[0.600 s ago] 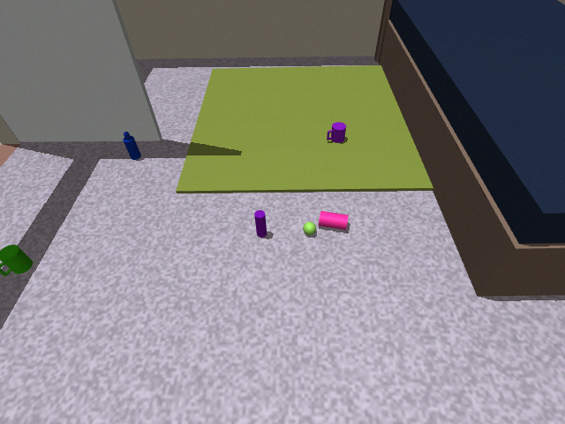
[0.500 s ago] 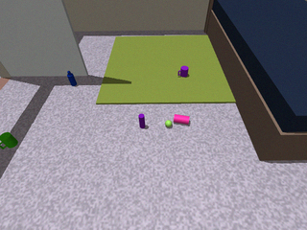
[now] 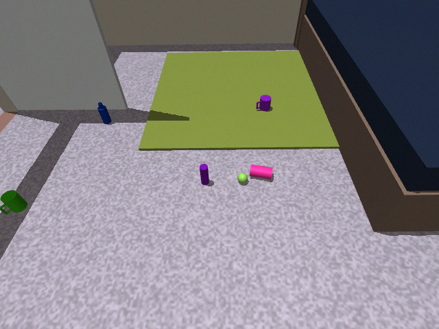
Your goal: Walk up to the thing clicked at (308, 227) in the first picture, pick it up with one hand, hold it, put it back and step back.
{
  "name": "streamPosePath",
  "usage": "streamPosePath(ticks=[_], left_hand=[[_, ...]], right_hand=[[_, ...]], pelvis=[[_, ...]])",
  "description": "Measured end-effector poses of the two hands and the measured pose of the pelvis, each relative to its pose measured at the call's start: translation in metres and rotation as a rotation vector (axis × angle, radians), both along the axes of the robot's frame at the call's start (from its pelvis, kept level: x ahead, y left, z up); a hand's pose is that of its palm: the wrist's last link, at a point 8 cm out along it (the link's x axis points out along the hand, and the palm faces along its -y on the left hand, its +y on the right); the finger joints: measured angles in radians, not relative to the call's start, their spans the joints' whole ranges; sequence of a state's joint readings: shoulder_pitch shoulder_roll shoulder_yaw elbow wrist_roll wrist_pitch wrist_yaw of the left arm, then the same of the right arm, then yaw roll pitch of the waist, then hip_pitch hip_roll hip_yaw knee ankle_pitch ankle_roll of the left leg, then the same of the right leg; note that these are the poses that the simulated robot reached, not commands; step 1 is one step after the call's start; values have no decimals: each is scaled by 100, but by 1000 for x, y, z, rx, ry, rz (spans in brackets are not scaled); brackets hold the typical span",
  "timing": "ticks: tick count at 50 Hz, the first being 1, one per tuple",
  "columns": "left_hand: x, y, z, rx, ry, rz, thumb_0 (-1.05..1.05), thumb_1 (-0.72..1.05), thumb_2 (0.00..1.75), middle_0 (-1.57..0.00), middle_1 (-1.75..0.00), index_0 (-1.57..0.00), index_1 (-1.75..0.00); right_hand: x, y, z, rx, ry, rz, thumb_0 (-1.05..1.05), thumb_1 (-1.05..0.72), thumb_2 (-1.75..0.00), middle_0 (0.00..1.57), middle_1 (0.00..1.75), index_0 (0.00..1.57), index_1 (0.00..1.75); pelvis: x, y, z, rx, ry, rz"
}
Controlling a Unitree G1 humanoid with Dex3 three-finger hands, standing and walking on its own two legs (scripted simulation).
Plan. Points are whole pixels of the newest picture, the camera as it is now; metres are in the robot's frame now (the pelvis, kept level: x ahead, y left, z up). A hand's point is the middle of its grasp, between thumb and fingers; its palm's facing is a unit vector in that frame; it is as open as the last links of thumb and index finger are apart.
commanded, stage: stand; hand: left
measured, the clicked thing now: (242, 178) +1.05 -0.10 -0.75
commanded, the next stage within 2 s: walk up in 0.52 s
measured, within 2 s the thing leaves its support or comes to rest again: neither
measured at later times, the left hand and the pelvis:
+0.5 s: hand out of the picture +0.08 +0.25 -0.16, palm faces -0.03 -0.94 -0.35, open 7.4 cm; pelvis +0.00 +0.00 +0.00, yaw +0 degrees
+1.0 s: hand (146, 328) +0.18 +0.18 -0.15, palm faces -0.17 -0.91 -0.38, open 7.4 cm; pelvis +0.11 -0.09 -0.02, yaw -11 degrees
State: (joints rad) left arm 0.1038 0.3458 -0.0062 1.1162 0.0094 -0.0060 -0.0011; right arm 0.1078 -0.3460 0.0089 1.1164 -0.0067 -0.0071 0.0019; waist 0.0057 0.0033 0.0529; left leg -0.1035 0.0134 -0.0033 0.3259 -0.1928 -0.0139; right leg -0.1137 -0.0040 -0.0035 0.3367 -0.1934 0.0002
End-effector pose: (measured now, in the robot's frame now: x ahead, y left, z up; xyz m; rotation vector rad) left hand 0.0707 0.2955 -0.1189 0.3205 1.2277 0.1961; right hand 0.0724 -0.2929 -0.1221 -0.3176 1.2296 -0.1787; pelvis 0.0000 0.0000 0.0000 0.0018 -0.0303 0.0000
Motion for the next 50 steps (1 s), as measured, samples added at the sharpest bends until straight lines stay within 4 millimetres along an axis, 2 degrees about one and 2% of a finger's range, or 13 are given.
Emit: streamPosePath(ticks=[28,31,34,37,40,42,44,50], left_hand=[[2,2,0,-6,-2,-15,1,90,89,-21,-30,-20,-30],[8,5,-1,2,26,-54,1,90,89,-21,-30,-20,-30],[24,3,4,15,29,-83,1,90,89,-21,-30,-20,-30],[44,-5,9,26,19,-116,1,90,89,-20,-30,-20,-30],[67,-18,11,56,13,-150,1,90,89,-20,-30,-20,-30],[80,-29,7,83,-9,-158,1,90,89,-20,-30,-20,-30],[89,-41,6,89,-35,-154,1,90,89,-20,-30,-20,-30],[111,-76,12,41,-10,-160,1,90,89,-21,-30,-20,-30]], right_hand=[[-1,-3,2,1,-20,-14,1,-90,-89,20,30,20,30],[-6,-17,4,-11,-89,-55,0,-90,-89,20,30,21,30],[-19,-38,7,-39,-89,-86,0,-90,-89,21,30,21,30],[-29,-65,5,-61,-50,-112,0,-90,-89,21,30,21,30],[-29,-96,-5,-75,-29,-142,1,-90,-89,20,30,21,30],[-23,-116,-16,-84,-16,-153,1,-90,-89,20,30,20,30],[-12,-126,-20,-82,-4,-164,1,-90,-89,20,30,20,30],[40,-132,-4,-40,-65,-152,1,-91,-89,20,30,20,30]], pelvis=[[4,-1,-1,4,0,-19],[8,-5,-6,15,3,-61],[17,-16,-7,27,0,-82],[30,-31,-10,29,-8,-113],[47,-51,-20,34,-17,-144],[59,-65,-31,8,-28,-149],[69,-76,-33,2,-31,-161],[106,-89,-16,-11,-25,-200]])
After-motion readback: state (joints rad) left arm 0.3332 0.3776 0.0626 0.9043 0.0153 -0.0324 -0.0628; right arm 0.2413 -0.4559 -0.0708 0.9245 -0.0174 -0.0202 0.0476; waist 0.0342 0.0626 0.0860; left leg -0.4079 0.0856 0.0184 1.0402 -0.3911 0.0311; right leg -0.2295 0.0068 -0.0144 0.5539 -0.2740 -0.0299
